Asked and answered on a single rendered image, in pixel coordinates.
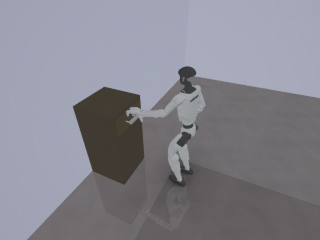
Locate robot left thigh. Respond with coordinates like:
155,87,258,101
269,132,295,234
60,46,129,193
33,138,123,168
168,133,189,163

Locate drawer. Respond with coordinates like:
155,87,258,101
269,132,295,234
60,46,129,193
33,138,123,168
115,100,140,137

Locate robot left foot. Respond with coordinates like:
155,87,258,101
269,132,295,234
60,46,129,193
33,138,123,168
169,175,186,187

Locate right robot upper arm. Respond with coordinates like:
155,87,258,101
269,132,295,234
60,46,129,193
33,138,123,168
193,85,206,110

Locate left robot upper arm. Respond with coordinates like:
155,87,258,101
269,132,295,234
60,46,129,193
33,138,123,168
160,93,186,118

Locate right robot forearm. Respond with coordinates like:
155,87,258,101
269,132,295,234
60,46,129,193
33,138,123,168
195,109,203,118

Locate handle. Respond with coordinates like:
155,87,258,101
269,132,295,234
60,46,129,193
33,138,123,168
125,114,139,125

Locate cabinet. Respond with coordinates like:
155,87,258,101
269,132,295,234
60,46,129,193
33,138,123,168
73,87,145,185

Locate left robot forearm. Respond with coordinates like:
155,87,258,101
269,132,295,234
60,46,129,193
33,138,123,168
139,109,164,118

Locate left robot hand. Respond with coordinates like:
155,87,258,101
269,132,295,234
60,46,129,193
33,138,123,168
126,107,143,122

